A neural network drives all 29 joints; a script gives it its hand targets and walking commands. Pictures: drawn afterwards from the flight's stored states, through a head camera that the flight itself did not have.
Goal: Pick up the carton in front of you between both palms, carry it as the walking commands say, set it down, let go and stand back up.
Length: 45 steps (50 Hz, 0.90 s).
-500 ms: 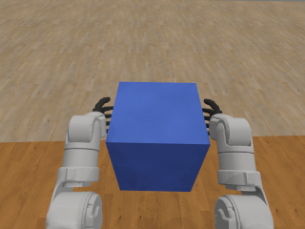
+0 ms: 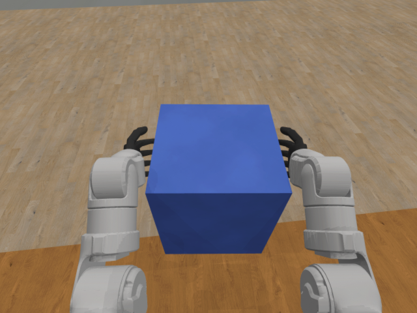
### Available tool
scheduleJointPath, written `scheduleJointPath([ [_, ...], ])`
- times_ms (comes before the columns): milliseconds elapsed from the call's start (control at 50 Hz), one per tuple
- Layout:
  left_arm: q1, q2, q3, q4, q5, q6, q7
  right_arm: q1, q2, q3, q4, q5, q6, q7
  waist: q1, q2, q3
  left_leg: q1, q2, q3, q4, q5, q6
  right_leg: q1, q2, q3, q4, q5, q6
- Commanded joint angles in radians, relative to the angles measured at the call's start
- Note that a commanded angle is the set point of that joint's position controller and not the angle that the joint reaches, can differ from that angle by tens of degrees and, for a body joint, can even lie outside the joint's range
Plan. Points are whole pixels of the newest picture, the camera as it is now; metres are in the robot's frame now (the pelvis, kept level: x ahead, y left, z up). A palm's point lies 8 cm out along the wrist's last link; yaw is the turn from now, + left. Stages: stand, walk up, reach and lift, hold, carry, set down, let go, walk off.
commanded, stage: carry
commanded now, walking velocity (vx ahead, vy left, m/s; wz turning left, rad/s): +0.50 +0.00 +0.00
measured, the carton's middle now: (214, 183) +0.36 -0.02 +0.07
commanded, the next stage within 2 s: none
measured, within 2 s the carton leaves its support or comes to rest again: neither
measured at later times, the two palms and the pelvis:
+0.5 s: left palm (135, 93) +0.64 +0.17 +0.12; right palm (246, 88) +0.65 -0.13 +0.11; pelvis +0.29 +0.01 -0.01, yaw -2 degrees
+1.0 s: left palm (155, 55) +0.95 +0.15 +0.08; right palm (238, 54) +0.93 -0.15 +0.09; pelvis +0.58 +0.02 -0.04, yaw -1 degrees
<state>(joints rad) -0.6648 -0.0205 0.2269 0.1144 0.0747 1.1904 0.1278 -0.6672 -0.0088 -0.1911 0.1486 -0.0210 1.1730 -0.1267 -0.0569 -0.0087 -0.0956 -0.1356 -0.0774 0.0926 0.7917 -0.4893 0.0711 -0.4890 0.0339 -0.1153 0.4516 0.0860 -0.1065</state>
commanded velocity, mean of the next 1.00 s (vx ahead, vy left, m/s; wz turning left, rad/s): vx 0.50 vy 0.00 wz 0.00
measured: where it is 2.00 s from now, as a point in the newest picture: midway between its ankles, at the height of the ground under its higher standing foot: (200, 169)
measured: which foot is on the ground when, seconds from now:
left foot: down 0.00-0.00, up 0.02-0.52, down 0.54-1.00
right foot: down 0.00-0.52, up 0.54-1.00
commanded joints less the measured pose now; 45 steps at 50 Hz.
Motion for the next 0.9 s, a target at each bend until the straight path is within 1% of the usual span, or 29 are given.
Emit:
scheduleJointPath([
  [0, -0.575, -0.897, -0.538, 0.054, -0.321, -0.007, -0.22, -0.687, 1.097, 0.614, -0.001, 0.413, 0.002, 0.255, 0.123, -0.289, -0.534, -0.528, -0.028, -0.079, 0.6, -0.144, -0.071, 0.907, -0.439, 0.6, 0.125, 0.466, -0.217],
  [20, -0.554, -0.951, -0.544, 0.087, -0.343, -0.012, -0.228, -0.686, 1.083, 0.601, -0.011, 0.4, -0.002, 0.249, 0.127, -0.226, -0.537, -0.62, 0.012, -0.127, 0.669, -0.112, -0.036, 0.856, -0.427, 0.699, 0.041, 0.045, -0.256],
  [40, -0.607, -1.004, -0.559, 0.052, -0.373, -0.021, -0.239, -0.736, 1.101, 0.598, -0.033, 0.396, -0.008, 0.243, 0.129, -0.143, -0.46, -0.643, 0.046, -0.134, 0.639, -0.054, -0.018, 0.736, -0.36, 0.641, -0.011, -0.133, -0.212],
  [60, -0.689, -1.051, -0.586, 0.004, -0.411, -0.026, -0.249, -0.763, 1.123, 0.592, -0.054, 0.394, -0.014, 0.236, 0.106, -0.049, -0.402, -0.628, 0.074, -0.136, 0.565, 0.016, -0.018, 0.621, -0.323, 0.577, -0.041, -0.179, -0.166],
  [80, -0.764, -1.092, -0.617, -0.041, -0.451, -0.031, -0.255, -0.773, 1.133, 0.589, -0.08, 0.392, -0.02, 0.227, 0.089, -0.028, -0.365, -0.6, 0.096, -0.138, 0.495, 0.061, -0.026, 0.524, -0.306, 0.518, -0.064, -0.16, -0.15],
  [100, -0.804, -1.122, -0.64, -0.072, -0.482, -0.036, -0.256, -0.773, 1.139, 0.589, -0.104, 0.39, -0.023, 0.216, 0.079, -0.023, -0.361, -0.551, 0.107, -0.132, 0.441, 0.082, -0.036, 0.457, -0.293, 0.482, -0.085, -0.17, -0.133],
  [120, -0.817, -1.139, -0.653, -0.095, -0.501, -0.04, -0.255, -0.761, 1.144, 0.591, -0.118, 0.386, -0.025, 0.206, 0.074, -0.036, -0.365, -0.527, 0.111, -0.119, 0.403, 0.093, -0.044, 0.431, -0.282, 0.45, -0.092, -0.142, -0.123],
  [140, -0.813, -1.144, -0.66, -0.113, -0.512, -0.043, -0.253, -0.742, 1.144, 0.593, -0.127, 0.379, -0.027, 0.196, 0.078, -0.05, -0.376, -0.529, 0.114, -0.108, 0.367, 0.103, -0.051, 0.438, -0.276, 0.423, -0.087, -0.09, -0.121],
  [220, -0.763, -1.126, -0.676, -0.157, -0.523, -0.046, -0.249, -0.673, 1.124, 0.61, -0.157, 0.348, -0.035, 0.17, 0.109, -0.077, -0.411, -0.639, 0.131, -0.08, 0.246, 0.21, -0.064, 0.576, -0.265, 0.343, -0.024, 0.213, -0.115],
  [260, -0.75, -1.109, -0.684, -0.179, -0.523, -0.045, -0.249, -0.669, 1.106, 0.625, -0.183, 0.342, -0.034, 0.164, 0.12, -0.084, -0.409, -0.676, 0.13, -0.071, 0.188, 0.288, -0.06, 0.631, -0.244, 0.308, 0.001, 0.308, -0.099],
  [320, -0.721, -1.071, -0.688, -0.186, -0.513, -0.035, -0.248, -0.664, 1.07, 0.64, -0.205, 0.336, -0.024, 0.159, 0.14, -0.091, -0.382, -0.675, 0.11, -0.05, 0.056, 0.403, -0.047, 0.671, -0.203, 0.257, 0.026, 0.385, -0.085],
  [380, -0.66, -1.04, -0.682, -0.127, -0.489, -0.024, -0.253, -0.63, 1.036, 0.636, -0.165, 0.317, -0.007, 0.167, 0.171, -0.089, -0.339, -0.646, 0.063, -0.007, -0.139, 0.508, -0.038, 0.711, -0.162, 0.217, 0.064, 0.422, -0.077],
  [420, -0.639, -1.032, -0.674, -0.081, -0.478, -0.022, -0.259, -0.609, 1.021, 0.62, -0.125, 0.301, 0.002, 0.178, 0.183, -0.096, -0.309, -0.564, 0.035, 0.02, -0.272, 0.582, -0.023, 0.696, -0.15, 0.195, 0.094, 0.403, -0.065],
  [440, -0.636, -1.033, -0.669, -0.058, -0.474, -0.023, -0.263, -0.602, 1.016, 0.608, -0.103, 0.293, 0.006, 0.185, 0.175, -0.107, -0.298, -0.488, 0.031, 0.023, -0.329, 0.613, -0.008, 0.662, -0.152, 0.183, 0.119, 0.384, -0.054],
  [460, -0.635, -1.04, -0.666, -0.034, -0.474, -0.024, -0.267, -0.599, 1.012, 0.592, -0.079, 0.288, 0.007, 0.191, 0.149, -0.116, -0.302, -0.379, 0.028, 0.029, -0.373, 0.632, 0.009, 0.618, -0.151, 0.166, 0.171, 0.403, -0.034],
  [480, -0.644, -1.051, -0.664, -0.011, -0.477, -0.026, -0.272, -0.588, 1.008, 0.576, -0.05, 0.281, 0.007, 0.196, 0.107, -0.11, -0.326, -0.228, 0.022, 0.049, -0.422, 0.669, 0.019, 0.563, -0.139, 0.127, 0.27, 0.418, -0.006],
  [500, -0.659, -1.06, -0.663, 0.01, -0.479, -0.03, -0.276, -0.58, 1.0, 0.559, -0.028, 0.274, 0.004, 0.201, 0.059, -0.081, -0.368, -0.027, 0.061, 0.032, -0.416, 0.717, 0.021, 0.444, -0.117, 0.087, 0.417, 0.298, 0.021],
  [520, -0.671, -1.066, -0.66, 0.027, -0.478, -0.033, -0.279, -0.568, 0.984, 0.535, -0.006, 0.266, 0.001, 0.209, 0.041, 0.029, -0.434, 0.215, 0.233, -0.154, -0.28, 0.958, 0.033, 0.217, -0.078, 0.073, 0.619, -0.116, 0.043],
  [540, -0.706, -1.116, -0.65, 0.069, -0.484, -0.028, -0.28, -0.589, 0.957, 0.504, 0.028, 0.243, -0.003, 0.209, 0.03, 0.235, -0.514, 0.519, 0.478, -0.506, -0.191, 1.146, 0.202, -0.129, 0.039, 0.093, 0.843, -0.676, 0.088],
  [560, -0.702, -1.104, -0.64, 0.066, -0.477, -0.033, -0.278, -0.556, 0.972, 0.495, 0.053, 0.259, -0.012, 0.215, -0.008, 0.272, -0.551, 0.527, 0.487, -0.659, -0.269, 0.744, 0.279, -0.254, 0.038, 0.147, 0.977, -0.724, 0.073],
  [580, -0.744, -1.122, -0.642, 0.037, -0.485, -0.041, -0.273, -0.583, 1.023, 0.516, 0.024, 0.287, -0.022, 0.224, -0.003, 0.204, -0.486, 0.432, 0.42, -0.625, -0.32, 0.539, 0.238, -0.304, -0.004, 0.154, 0.958, -0.656, 0.051],
  [600, -0.787, -1.143, -0.641, 0.001, -0.493, -0.049, -0.265, -0.663, 1.072, 0.541, -0.03, 0.329, -0.029, 0.232, 0.007, 0.117, -0.436, 0.333, 0.383, -0.568, -0.346, 0.485, 0.195, -0.3, -0.028, 0.148, 0.901, -0.592, 0.051],
  [620, -0.794, -1.155, -0.637, -0.028, -0.489, -0.055, -0.252, -0.73, 1.121, 0.57, -0.078, 0.371, -0.033, 0.236, 0.026, 0.072, -0.396, 0.242, 0.361, -0.504, -0.369, 0.519, 0.166, -0.275, -0.054, 0.144, 0.837, -0.545, 0.059],
  [660, -0.765, -1.157, -0.636, -0.077, -0.473, -0.059, -0.227, -0.795, 1.173, 0.612, -0.146, 0.432, -0.039, 0.238, 0.045, 0.074, -0.396, 0.134, 0.333, -0.425, -0.4, 0.507, 0.143, -0.193, -0.072, 0.134, 0.755, -0.5, 0.073],
  [680, -0.739, -1.156, -0.64, -0.089, -0.468, -0.061, -0.216, -0.793, 1.178, 0.623, -0.167, 0.446, -0.042, 0.238, 0.046, 0.087, -0.401, 0.123, 0.323, -0.395, -0.399, 0.544, 0.143, -0.189, -0.075, 0.123, 0.724, -0.483, 0.079],
  [720, -0.689, -1.147, -0.649, -0.106, -0.45, -0.066, -0.198, -0.764, 1.178, 0.637, -0.187, 0.454, -0.043, 0.239, 0.034, 0.108, -0.413, 0.174, 0.311, -0.347, -0.378, 0.692, 0.144, -0.245, -0.084, 0.106, 0.668, -0.426, 0.088],
  [780, -0.652, -1.12, -0.667, -0.132, -0.421, -0.07, -0.184, -0.724, 1.161, 0.659, -0.207, 0.456, -0.045, 0.244, 0.009, 0.108, -0.418, 0.271, 0.291, -0.293, -0.34, 0.906, 0.125, -0.33, -0.084, 0.085, 0.591, -0.335, 0.093],
  [820, -0.655, -1.098, -0.684, -0.156, -0.413, -0.069, -0.18, -0.722, 1.143, 0.674, -0.229, 0.459, -0.045, 0.247, -0.002, 0.112, -0.407, 0.312, 0.268, -0.259, -0.324, 0.982, 0.108, -0.355, -0.076, 0.073, 0.524, -0.257, 0.089],
  [880, -0.664, -1.053, -0.699, -0.183, -0.407, -0.056, -0.176, -0.714, 1.102, 0.683, -0.25, 0.458, -0.035, 0.245, -0.02, 0.11, -0.376, 0.343, 0.226, -0.213, -0.303, 1.034, 0.093, -0.336, -0.044, 0.04, 0.369, -0.141, 0.074],
])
